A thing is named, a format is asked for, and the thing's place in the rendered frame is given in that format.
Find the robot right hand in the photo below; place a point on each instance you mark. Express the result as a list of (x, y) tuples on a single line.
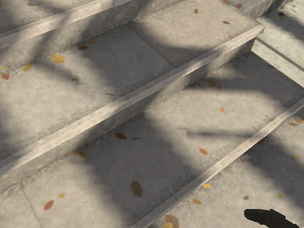
[(270, 218)]

